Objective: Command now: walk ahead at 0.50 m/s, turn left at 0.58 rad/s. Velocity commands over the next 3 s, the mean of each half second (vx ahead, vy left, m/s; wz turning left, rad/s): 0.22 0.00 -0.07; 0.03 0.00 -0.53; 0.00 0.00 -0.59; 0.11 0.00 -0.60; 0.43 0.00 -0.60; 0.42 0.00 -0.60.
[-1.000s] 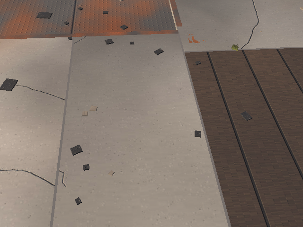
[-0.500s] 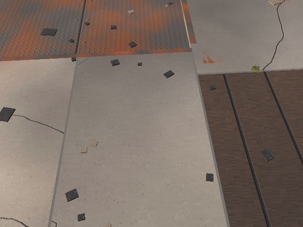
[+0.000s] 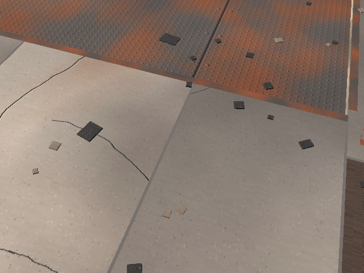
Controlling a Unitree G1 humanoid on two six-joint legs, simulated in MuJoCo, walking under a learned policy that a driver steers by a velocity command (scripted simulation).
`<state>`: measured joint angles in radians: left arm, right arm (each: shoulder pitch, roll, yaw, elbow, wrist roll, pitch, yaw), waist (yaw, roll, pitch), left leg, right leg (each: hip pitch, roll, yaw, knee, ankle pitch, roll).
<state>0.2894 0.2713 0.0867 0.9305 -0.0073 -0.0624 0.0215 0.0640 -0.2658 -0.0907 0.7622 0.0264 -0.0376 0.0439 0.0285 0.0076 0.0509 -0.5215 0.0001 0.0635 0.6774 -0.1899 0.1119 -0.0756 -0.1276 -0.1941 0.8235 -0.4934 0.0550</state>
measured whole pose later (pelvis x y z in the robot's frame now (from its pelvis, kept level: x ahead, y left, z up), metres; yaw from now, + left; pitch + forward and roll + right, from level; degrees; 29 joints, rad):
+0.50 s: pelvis +0.20 -0.01 +0.01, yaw -5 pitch +2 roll +2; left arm 0.16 0.26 0.07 0.81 0.01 -0.05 -0.03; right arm 0.13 -0.26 -0.07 0.85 -0.01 0.00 -0.05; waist 0.02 -0.01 0.03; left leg -0.21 -0.03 0.12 0.72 -0.48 0.02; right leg -0.46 0.01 -0.03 0.57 -0.14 -0.07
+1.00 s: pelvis +0.26 +0.02 +0.03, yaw -23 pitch +3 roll -1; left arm 0.15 0.32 0.09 0.67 -0.01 0.04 0.03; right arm 0.19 -0.27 -0.08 0.81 -0.03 -0.01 -0.03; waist -0.01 -0.05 0.01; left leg -0.30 0.00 -0.04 0.50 -0.24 0.01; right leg -0.54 0.13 0.15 0.93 -0.45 0.01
